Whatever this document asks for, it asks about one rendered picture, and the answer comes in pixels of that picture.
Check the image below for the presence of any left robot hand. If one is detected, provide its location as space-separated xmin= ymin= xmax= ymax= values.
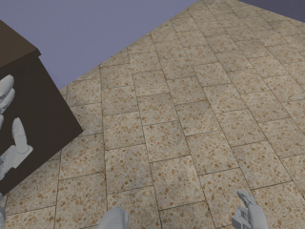
xmin=0 ymin=74 xmax=33 ymax=180

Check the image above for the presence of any counter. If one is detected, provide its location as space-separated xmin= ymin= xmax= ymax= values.
xmin=0 ymin=20 xmax=84 ymax=197

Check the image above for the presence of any right robot hand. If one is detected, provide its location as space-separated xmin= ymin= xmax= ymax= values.
xmin=232 ymin=189 xmax=270 ymax=229

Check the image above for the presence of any robot left thigh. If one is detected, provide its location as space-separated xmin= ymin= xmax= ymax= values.
xmin=96 ymin=208 xmax=130 ymax=229

